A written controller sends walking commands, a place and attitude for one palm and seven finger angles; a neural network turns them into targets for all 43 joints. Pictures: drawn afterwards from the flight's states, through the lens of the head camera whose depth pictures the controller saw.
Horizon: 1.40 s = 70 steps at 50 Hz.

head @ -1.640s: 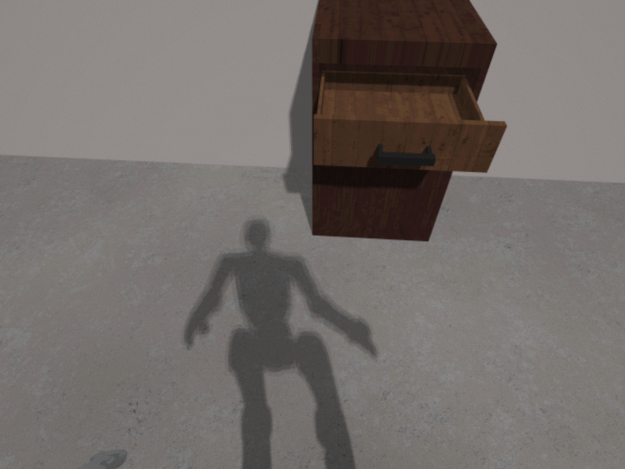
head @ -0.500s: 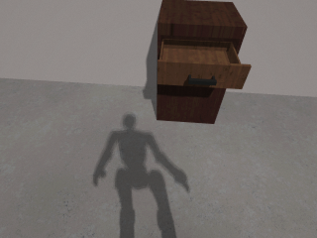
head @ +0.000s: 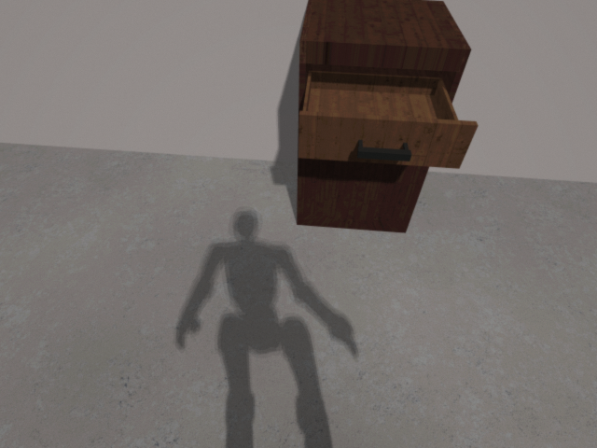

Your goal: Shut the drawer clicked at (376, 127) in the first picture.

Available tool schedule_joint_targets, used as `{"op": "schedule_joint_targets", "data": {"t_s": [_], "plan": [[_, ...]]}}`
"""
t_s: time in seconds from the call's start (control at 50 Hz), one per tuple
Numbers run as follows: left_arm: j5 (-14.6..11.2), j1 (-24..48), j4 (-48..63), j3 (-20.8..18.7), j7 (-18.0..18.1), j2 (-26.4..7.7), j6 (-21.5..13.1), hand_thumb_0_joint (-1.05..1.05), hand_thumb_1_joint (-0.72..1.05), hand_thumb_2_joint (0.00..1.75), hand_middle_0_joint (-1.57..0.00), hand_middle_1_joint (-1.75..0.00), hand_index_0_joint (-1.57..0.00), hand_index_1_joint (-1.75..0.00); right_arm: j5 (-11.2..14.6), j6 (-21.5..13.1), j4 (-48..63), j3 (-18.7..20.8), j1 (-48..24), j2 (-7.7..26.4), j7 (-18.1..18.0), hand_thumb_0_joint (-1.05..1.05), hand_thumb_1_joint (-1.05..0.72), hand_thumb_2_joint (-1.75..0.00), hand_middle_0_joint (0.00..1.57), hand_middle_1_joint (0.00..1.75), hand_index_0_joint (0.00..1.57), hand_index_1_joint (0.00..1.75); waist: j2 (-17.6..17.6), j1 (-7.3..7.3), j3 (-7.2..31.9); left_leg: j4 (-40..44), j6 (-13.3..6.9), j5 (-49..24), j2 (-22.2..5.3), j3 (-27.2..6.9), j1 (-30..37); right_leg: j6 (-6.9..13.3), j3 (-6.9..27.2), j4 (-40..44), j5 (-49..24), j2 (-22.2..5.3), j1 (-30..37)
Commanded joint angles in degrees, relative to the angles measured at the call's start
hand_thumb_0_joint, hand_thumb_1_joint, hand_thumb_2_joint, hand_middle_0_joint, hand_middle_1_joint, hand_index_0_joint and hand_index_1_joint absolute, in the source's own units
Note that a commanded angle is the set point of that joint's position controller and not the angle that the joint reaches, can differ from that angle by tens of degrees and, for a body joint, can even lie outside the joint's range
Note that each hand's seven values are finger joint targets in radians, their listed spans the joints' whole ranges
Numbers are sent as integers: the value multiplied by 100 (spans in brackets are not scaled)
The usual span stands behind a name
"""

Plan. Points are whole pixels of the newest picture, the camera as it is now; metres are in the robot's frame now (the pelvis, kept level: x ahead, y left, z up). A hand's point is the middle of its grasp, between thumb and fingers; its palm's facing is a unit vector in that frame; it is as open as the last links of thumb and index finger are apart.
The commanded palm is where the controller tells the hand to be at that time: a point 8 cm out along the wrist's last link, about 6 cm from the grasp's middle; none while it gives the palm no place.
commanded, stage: walk to a spot facing it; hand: left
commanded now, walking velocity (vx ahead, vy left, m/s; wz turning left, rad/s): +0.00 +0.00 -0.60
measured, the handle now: (383, 149) +0.85 -0.17 -0.10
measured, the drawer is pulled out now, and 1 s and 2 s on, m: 0.29 0.29 0.29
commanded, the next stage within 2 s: none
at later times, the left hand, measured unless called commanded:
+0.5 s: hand out of the picture +0.06 +0.17 -0.18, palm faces -0.16 -0.95 -0.28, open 7.4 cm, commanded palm none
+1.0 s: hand out of the picture +0.09 +0.18 -0.17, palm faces -0.32 -0.92 -0.23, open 7.4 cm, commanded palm none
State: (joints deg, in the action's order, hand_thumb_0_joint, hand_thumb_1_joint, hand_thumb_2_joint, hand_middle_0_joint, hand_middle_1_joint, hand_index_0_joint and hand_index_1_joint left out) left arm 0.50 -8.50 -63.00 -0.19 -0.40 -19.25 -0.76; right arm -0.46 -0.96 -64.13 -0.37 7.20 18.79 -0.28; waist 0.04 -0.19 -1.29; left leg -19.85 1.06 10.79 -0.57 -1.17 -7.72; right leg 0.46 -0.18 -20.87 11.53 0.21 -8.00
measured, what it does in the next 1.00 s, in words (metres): lifts its left foot, turning right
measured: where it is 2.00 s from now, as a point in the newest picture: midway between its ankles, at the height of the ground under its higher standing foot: outside the picture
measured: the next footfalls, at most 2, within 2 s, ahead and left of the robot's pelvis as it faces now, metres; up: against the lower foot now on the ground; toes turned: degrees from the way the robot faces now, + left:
left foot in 1.08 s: +0.09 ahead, +0.09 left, +0.00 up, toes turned -31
right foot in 1.70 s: +0.18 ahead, -0.23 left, +0.00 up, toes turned -60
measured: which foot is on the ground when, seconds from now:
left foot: down 0.00-0.44, up 0.46-1.00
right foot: down 0.00-1.00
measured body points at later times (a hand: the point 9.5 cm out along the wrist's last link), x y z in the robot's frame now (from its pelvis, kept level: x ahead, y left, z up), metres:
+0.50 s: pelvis -0.02 -0.03 -0.03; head +0.01 -0.06 +0.42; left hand +0.07 +0.22 -0.16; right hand -0.01 -0.29 -0.19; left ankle -0.01 +0.13 -0.72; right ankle -0.02 -0.10 -0.75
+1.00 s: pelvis -0.01 +0.00 +0.00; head +0.01 +0.00 +0.45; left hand +0.11 +0.23 -0.15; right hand +0.00 -0.29 -0.13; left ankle +0.05 +0.12 -0.71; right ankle -0.02 -0.09 -0.75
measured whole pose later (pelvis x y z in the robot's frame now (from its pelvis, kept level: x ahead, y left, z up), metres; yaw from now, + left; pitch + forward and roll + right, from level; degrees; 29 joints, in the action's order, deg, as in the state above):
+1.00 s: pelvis -0.01 +0.00 +0.00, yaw -27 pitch +2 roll +0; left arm 1.3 -19.7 -53.3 -3.9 -0.9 -12.2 0.6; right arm -1.0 1.3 -51.9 3.4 8.2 13.4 -0.3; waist 0.6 -4.1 0.5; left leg -43.6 3.0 22.9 -0.5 -1.6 -21.7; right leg 3.5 12.1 -22.7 8.6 7.7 -14.9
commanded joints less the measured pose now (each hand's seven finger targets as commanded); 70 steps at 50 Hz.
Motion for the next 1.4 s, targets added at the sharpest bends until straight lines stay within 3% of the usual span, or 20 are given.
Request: {"op": "schedule_joint_targets", "data": {"t_s": [0.0, 0.24, 0.34, 0.4, 0.42, 0.44, 0.5, 0.56, 0.7, 0.84, 0.96, 1.0, 1.02, 1.04, 1.06, 1.08, 1.12, 1.2, 1.28, 1.38], "plan": [[12, 192, 388, -219, 98, -1161, -112, 0, 90, 90, -20, -30, -20, -30, -6, -141, 351, 228, -210, 1161, -77, 0, -90, -90, 20, 30, 20, 30, -2, 3, 298, 260, -186, -737, -626, -434, 82, 137, 684, 364, -779, -701, -1], [54, -313, 951, -334, 46, -522, 260, 0, 90, 90, -20, -30, -20, -30, -31, 94, 930, 430, 329, 678, -188, 0, -90, -90, 20, 30, 20, 30, -323, 40, 196, -382, -277, -374, -1118, -105, 12, 71, 826, -1163, -1001, -215, -1146], [61, -521, 1222, -413, -28, -156, 351, 0, 90, 90, -20, -30, -20, -30, -54, 44, 1227, 554, 94, 687, -168, 0, -90, -90, 20, 30, 20, 30, -1193, -111, 30, -11, -998, -1156, -2075, -333, -462, -121, 93, -2934, 1670, -148, -1327], [82, -1331, 1065, -511, -49, -136, 256, 0, 90, 90, -20, -30, -20, -30, -56, 104, 1340, 592, -168, 568, -161, 0, -90, -90, 20, 30, 20, 30, -456, -544, 272, -1724, -365, -559, -1514, 567, -1060, -77, 59, -1160, 208, -270, -96], [159, -1477, 1059, -616, 28, -728, 153, 0, 90, 90, -20, -30, -20, -30, -17, 169, 1439, 521, 30, 130, -126, 0, -90, -90, 20, 30, 20, 30, 1572, -521, 161, -3324, 141, 1478, -579, 1027, -2108, 202, 1961, 177, -784, -1336, 173], [96, -1455, 1139, -633, 102, -1081, 144, 0, 90, 90, -20, -30, -20, -30, -15, 208, 1635, 463, -55, -19, -125, 0, -90, -90, 20, 30, 20, 30, 2131, -448, 99, -4320, 252, 2422, -151, 424, -2590, 737, 3422, 600, -1868, -2180, -229], [44, -821, 1332, -594, 143, -540, 158, 0, 90, 90, -20, -30, -20, -30, -20, 201, 1422, 548, -73, 173, -117, 0, -90, -90, 20, 30, 20, 30, 867, -159, -98, -4815, 178, 1318, -426, -175, -2588, 833, 2569, 517, -674, -1506, -465], [6, -881, 1353, -576, 144, -347, 75, 0, 90, 90, -20, -30, -20, -30, -45, 202, 1270, 541, 193, 20, -118, 0, -90, -90, 20, 30, 20, 30, 373, -90, 370, -4682, 279, 789, -406, -95, -2504, 620, 2085, 243, -1532, -1177, 42], [33, -1263, 1270, -615, 143, -273, 91, 0, 90, 90, -20, -30, -20, -30, -64, 241, 1432, 524, -58, -28, -174, 0, -90, -90, 20, 30, 20, 30, 571, -236, 516, -4344, 387, 791, -312, -204, -2744, 664, 2335, 193, -1633, -1045, 462], [83, -1350, 1292, -639, 75, -358, 30, 0, 90, 90, -20, -30, -20, -30, -108, 126, 1723, 514, -348, 36, -45, 0, -90, -90, 20, 30, 20, 30, 663, -351, 190, -3479, 335, 1063, -262, -110, -2588, 1075, 3115, 869, 1493, -982, 7], [106, -1125, 1447, -672, 38, -500, 36, 0, 90, 90, -20, -30, -20, -30, -23, -39, 1851, 492, -105, -119, -23, 0, -90, -90, 20, 30, 20, 30, 927, -313, 191, -1784, 110, 1353, 155, 27, -1184, 1056, 3210, 818, 1538, -711, -768], [75, -781, 1538, -685, 24, -470, 64, 0, 90, 90, -20, -30, -20, -30, 1, -108, 1686, 505, 544, -90, -68, 0, -90, -90, 20, 30, 20, 30, 884, 13, 250, -705, 12, 825, 253, 76, 171, 779, 2947, 460, 1666, -378, -1643], [64, -623, 1617, -656, 7, -305, 61, 0, 90, 90, -20, -30, -20, -30, 18, -155, 1543, 543, 1069, 89, -139, 0, -90, -90, 20, 30, 20, 30, 504, 261, 440, -70, -83, 849, -62, -148, 1392, 497, 2592, -128, 1828, -22, -2451], [30, -656, 1684, -588, -40, 50, 48, 0, 90, 90, -20, -30, -20, -30, -16, -173, 1446, 640, 1505, 601, -198, 0, -90, -90, 20, 30, 20, 30, -944, 486, 620, 578, -265, 2074, -1326, -1465, 2211, 238, 1693, -1507, 2157, 632, -3467], [36, -395, 1861, -594, -79, 117, 8, 0, 90, 90, -20, -30, -20, -30, -43, -173, 1553, 684, 1574, 919, -193, 0, -90, -90, 20, 30, 20, 30, -1728, 521, 135, 1228, -705, 3150, -2597, -2974, 1633, -22, 717, -2907, 2084, 548, -4094], [116, -180, 1927, -658, -128, -97, -17, 0, 90, 90, -20, -30, -20, -30, -71, -172, 1651, 608, 1309, 770, -183, 0, -90, -90, 20, 30, 20, 30, -951, 400, -456, 1430, -1028, 3124, -2754, -3026, 633, -98, 683, -3570, 1614, 51, -3994], [202, -605, 1535, -717, -230, -56, 52, 0, 90, 90, -20, -30, -20, -30, -84, -252, 1644, 431, 832, 184, -155, 0, -90, -90, 20, 30, 20, 30, -592, -37, -559, 1321, -609, 2215, -1873, -1695, 10, -153, 504, -4328, 598, -52, -3567], [194, -846, 1327, -600, -277, 287, 186, 0, 90, 90, -20, -30, -20, -30, -17, -397, 1369, 296, 1341, -115, -207, 0, -90, -90, 20, 30, 20, 30, -887, -134, -453, 1015, -23, 98, -1248, -225, 171, -209, 310, -5051, -319, -84, -3597], [176, -567, 1302, -542, -246, 424, 241, 0, 90, 90, -20, -30, -20, -30, -2, -465, 1001, 221, 2090, -312, -275, 0, -90, -90, 20, 30, 20, 30, -914, -14, -488, 640, 252, -1996, -1295, 222, 659, -218, 184, -5294, -542, -146, -4043], [135, 99, 1418, -461, -275, 555, 251, 0, 90, 90, -20, -30, -20, -30, -33, -495, 691, 196, 2604, -380, -297, 0, -90, -90, 20, 30, 20, 30, -605, 130, -698, 598, -164, -2648, -1595, 455, 1219, -182, -140, -4846, -512, -323, -4533]]}}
